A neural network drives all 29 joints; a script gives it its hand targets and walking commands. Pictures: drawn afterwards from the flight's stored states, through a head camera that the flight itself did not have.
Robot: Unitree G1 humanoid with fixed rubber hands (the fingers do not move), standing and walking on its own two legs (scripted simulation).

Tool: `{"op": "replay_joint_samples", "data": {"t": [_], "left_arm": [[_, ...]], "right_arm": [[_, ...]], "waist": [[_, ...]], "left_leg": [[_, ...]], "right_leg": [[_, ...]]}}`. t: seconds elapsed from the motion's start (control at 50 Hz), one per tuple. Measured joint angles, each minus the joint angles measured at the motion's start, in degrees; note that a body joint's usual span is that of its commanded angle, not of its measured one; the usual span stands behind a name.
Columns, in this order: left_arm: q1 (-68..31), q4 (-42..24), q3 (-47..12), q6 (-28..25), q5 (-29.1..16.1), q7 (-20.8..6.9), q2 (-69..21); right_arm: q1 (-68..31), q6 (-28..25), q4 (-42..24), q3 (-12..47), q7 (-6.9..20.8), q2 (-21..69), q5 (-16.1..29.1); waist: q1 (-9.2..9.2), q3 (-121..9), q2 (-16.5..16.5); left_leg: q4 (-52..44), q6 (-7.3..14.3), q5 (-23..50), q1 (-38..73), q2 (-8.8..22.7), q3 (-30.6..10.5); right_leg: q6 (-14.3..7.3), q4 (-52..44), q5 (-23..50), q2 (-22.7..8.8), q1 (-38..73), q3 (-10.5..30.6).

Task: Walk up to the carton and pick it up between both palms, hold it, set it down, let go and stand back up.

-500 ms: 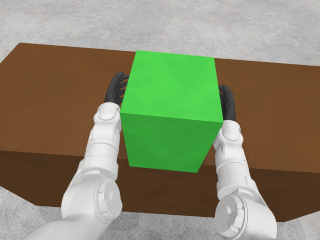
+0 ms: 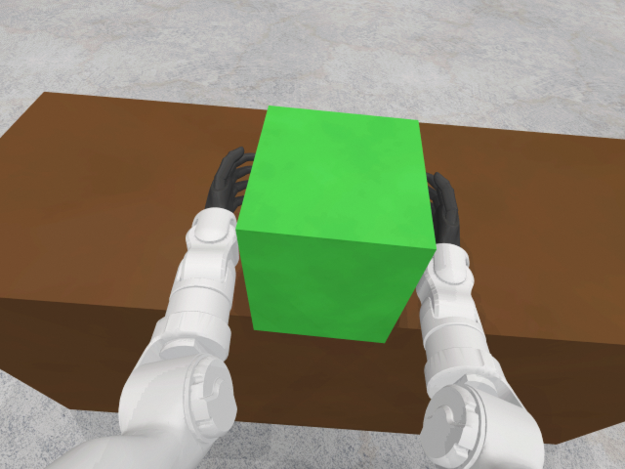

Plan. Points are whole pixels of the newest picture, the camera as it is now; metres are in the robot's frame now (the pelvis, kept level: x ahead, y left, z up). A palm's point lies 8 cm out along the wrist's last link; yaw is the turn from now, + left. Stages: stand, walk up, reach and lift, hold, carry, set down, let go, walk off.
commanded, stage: reach and lift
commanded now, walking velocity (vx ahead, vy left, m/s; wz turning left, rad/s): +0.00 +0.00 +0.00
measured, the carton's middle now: (330, 232) +0.42 -0.01 +0.06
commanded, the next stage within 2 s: none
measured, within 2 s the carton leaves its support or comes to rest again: leaves its support in 0.56 s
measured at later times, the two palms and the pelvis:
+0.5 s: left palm (220, 224) +0.39 +0.13 +0.10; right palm (448, 250) +0.36 -0.16 +0.10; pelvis -0.04 -0.02 +0.00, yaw +0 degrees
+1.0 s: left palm (210, 203) +0.37 +0.13 +0.15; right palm (462, 228) +0.35 -0.16 +0.15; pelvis -0.03 -0.02 +0.00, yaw +1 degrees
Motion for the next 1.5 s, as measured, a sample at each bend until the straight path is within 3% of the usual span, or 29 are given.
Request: {"op": "replay_joint_samples", "data": {"t": [0.18,0.3,0.46,0.7,0.84,1.04,1.5], "left_arm": [[0.7,4.6,-0.7,-8.9,0.6,1.6,0.6],[-1.7,7.9,0.3,-11.6,1.6,1.8,2.2],[-4.2,9.8,0.3,-8.6,1.7,1.8,3.3],[-2.2,9.0,-4.2,-6.2,-3.4,3.2,3.7],[-0.8,5.2,-6.3,-1.7,-5.9,3.1,4.6],[-0.3,-5.4,-7.5,10.7,-6.1,2.4,4.9],[-1.5,-18.4,-8.5,28.7,-2.6,3.2,3.3]], "right_arm": [[-1.0,-11.6,8.8,-2.2,-1.8,-1.7,-2.5],[-5.0,-15.7,15.1,-5.4,-3.1,-2.5,-4.3],[-6.7,-12.8,16.1,-6.3,-3.4,-2.6,-4.4],[-3.1,-8.7,12.8,3.9,-4.7,-3.9,3.6],[-2.7,-4.0,10.5,10.7,-5.7,-4.3,10.2],[-3.4,5.8,4.1,15.6,-6.0,-4.5,17.1],[-5.4,17.2,-0.8,17.7,-4.1,-6.2,21.9]], "waist": [[0.58,-1.3,-0.9],[0.98,-1.4,-2.3],[1.07,-1.6,-3.2],[1.37,-3.9,-0.8],[0.7,-2.6,-0.8],[-1.3,0.4,-2.5],[-2.87,3.5,-3.1]], "left_leg": [[0.3,-0.3,0.8,-0.5,0.0,-0.9],[-0.9,-0.5,2.9,-1.9,-0.2,-0.9],[-2.2,-0.8,5.0,-4.6,-0.2,-0.2],[-0.8,-1.1,3.5,-4.3,0.7,0.1],[-0.6,-1.4,2.7,-0.2,1.1,-0.5],[-0.1,-1.1,2.2,5.1,0.6,-1.4],[1.6,0.0,2.1,8.3,-0.3,-0.7]], "right_leg": [[-0.4,-0.4,0.9,0.0,0.1,-1.0],[-0.9,-0.4,2.3,-0.3,-1.8,-1.1],[-1.6,-0.4,3.9,-0.3,-5.3,-0.6],[-1.8,0.0,3.1,0.6,-4.7,-0.3],[-1.9,-0.3,2.3,1.0,-0.2,-0.8],[-1.4,-0.1,1.6,0.4,5.6,-1.7],[-0.5,0.7,2.2,-0.4,9.1,-1.0]]}}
